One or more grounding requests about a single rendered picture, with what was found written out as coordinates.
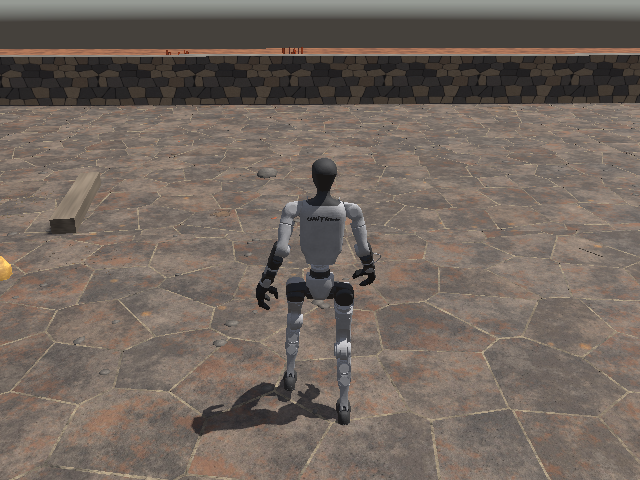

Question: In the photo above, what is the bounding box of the robot right upper arm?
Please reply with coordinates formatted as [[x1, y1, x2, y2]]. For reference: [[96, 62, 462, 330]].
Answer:
[[343, 202, 370, 257]]

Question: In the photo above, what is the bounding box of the left robot forearm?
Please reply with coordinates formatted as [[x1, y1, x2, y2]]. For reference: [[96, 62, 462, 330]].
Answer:
[[259, 241, 283, 288]]

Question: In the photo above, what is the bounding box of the right robot hand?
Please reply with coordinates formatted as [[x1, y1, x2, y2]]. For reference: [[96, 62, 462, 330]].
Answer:
[[352, 269, 376, 286]]

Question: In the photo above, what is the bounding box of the robot right thigh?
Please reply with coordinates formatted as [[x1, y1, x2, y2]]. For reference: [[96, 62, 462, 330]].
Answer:
[[334, 281, 354, 360]]

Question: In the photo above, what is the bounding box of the robot left upper arm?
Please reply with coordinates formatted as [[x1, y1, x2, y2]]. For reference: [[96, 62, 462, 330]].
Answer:
[[274, 201, 303, 258]]

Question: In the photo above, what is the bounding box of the robot right foot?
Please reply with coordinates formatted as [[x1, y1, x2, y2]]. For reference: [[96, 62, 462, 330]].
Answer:
[[336, 398, 351, 425]]

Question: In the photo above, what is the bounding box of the left robot hand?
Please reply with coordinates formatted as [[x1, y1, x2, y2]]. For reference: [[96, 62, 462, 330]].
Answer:
[[256, 283, 278, 310]]

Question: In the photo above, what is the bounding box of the right robot forearm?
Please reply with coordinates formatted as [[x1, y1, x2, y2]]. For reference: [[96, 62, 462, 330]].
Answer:
[[359, 241, 375, 273]]

